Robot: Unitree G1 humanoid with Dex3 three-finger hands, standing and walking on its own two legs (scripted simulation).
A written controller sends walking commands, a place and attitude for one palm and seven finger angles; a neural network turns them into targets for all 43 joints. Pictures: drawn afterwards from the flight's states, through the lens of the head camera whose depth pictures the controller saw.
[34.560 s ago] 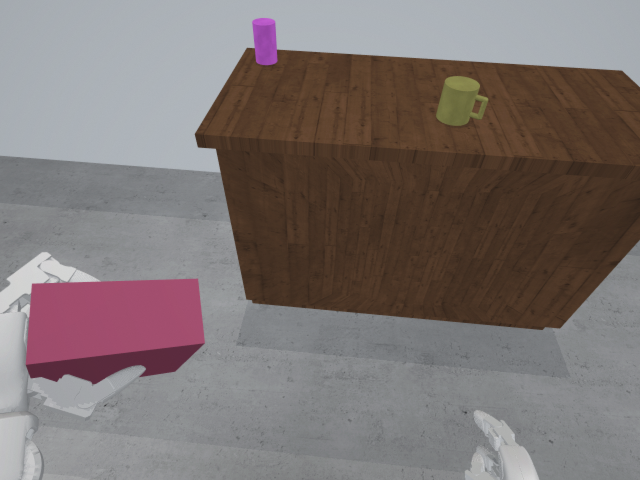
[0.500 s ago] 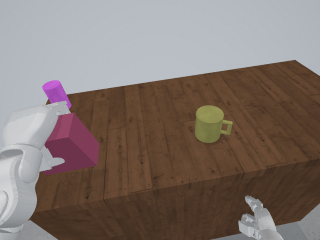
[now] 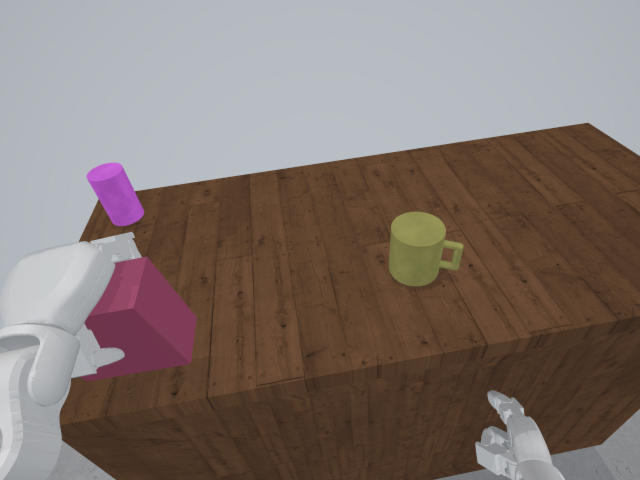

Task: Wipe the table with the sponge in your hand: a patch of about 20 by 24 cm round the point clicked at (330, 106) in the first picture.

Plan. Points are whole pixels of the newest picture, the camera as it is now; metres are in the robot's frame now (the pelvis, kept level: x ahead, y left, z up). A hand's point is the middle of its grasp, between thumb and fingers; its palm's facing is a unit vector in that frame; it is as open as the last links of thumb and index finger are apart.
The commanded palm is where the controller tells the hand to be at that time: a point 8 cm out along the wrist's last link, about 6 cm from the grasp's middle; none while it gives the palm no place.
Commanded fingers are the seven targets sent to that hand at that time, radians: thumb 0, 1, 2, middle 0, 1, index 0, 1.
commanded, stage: bring the sponge back beside the body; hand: left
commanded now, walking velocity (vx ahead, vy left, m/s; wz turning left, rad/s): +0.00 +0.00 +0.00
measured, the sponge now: (125, 332) +0.21 +0.28 +0.12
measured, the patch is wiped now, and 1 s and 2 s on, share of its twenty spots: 1.00 1.00 1.00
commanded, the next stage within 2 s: step back with the hand held close in 0.52 s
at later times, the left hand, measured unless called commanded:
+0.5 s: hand (87, 315) +0.19 +0.28 +0.17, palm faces +0.17 -0.06 -0.98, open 10.1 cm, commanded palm +0.15 +0.28 +0.25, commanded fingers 0.00 0.10 1.30 -1.20 -1.60 -1.20 -1.60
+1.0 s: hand (114, 262) +0.23 +0.25 +0.22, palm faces +0.37 -0.84 -0.40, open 10.1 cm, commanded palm +0.17 +0.30 +0.23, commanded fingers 0.00 0.10 1.30 -1.20 -1.60 -1.20 -1.60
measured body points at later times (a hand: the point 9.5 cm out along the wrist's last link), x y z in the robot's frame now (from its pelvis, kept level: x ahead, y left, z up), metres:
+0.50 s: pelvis +0.00 +0.00 +0.00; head -0.03 -0.04 +0.45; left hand +0.18 +0.28 +0.23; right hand +0.24 -0.20 -0.08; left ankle +0.07 +0.12 -0.74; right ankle +0.00 -0.12 -0.74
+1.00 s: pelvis +0.00 +0.02 -0.01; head +0.00 +0.04 +0.44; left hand +0.20 +0.29 +0.24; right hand +0.13 -0.23 -0.09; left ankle +0.04 +0.12 -0.74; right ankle +0.00 -0.12 -0.74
